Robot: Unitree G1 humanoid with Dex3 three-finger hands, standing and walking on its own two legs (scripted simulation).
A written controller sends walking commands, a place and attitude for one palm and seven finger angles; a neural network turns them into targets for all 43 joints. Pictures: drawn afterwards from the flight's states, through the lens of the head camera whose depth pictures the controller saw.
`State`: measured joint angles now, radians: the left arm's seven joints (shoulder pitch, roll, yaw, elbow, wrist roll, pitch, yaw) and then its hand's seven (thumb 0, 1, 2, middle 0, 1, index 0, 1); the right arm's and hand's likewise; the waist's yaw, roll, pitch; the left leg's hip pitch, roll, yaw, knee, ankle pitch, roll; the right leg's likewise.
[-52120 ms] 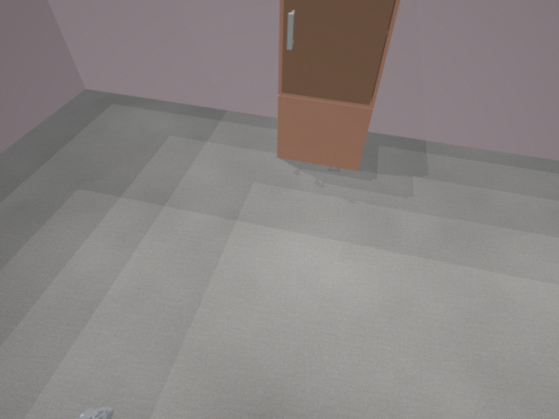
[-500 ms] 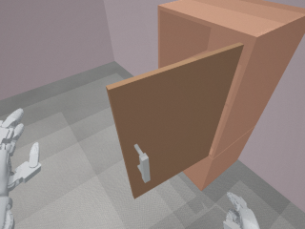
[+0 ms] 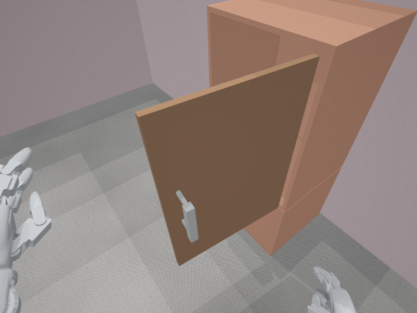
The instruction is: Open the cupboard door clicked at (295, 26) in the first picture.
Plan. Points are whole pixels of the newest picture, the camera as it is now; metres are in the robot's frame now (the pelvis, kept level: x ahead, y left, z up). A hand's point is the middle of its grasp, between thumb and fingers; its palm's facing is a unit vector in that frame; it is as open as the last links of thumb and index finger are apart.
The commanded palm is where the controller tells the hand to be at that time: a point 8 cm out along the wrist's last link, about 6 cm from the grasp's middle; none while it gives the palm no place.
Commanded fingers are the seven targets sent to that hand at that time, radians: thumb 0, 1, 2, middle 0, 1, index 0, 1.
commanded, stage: step back with the hand held close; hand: left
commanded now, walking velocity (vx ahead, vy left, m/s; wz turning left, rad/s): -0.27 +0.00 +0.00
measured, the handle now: (186, 216) +0.35 +0.11 -0.05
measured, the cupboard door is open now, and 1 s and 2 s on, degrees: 84 84 84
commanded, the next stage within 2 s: stop stepping back and stand still in 1.34 s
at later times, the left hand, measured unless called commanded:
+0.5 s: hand (24, 249) +0.15 +0.28 +0.15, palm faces +0.38 -0.78 -0.50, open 7.4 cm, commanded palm +0.09 +0.32 +0.17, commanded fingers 0.00 0.90 0.90 -0.20 -0.30 -0.20 -0.30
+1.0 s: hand out of the picture +0.07 +0.30 +0.16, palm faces +0.46 -0.73 -0.51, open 7.4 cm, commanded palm +0.00 +0.33 +0.17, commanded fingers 0.00 0.90 0.90 -0.20 -0.30 -0.20 -0.30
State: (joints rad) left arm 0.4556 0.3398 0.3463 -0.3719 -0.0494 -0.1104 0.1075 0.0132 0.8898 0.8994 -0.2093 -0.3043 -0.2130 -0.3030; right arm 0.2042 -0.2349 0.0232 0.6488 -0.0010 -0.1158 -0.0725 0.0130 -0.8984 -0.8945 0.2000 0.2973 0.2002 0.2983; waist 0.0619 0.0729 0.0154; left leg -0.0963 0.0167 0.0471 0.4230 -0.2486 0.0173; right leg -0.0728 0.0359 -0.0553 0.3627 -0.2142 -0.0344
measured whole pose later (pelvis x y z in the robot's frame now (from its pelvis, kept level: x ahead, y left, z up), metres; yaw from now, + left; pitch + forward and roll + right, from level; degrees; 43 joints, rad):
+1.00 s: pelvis -0.12 +0.02 -0.02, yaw +3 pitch -1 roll -3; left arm 0.50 0.45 0.47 -0.50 0.00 -0.24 0.13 0.01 0.89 0.90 -0.21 -0.30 -0.22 -0.30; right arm 0.19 -0.21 -0.01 0.59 -0.01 -0.11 -0.08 0.01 -0.90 -0.89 0.20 0.30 0.20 0.30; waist -0.01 0.02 0.03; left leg -0.44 0.01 0.02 0.55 -0.11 0.07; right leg -0.34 0.11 0.05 0.75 -0.30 0.01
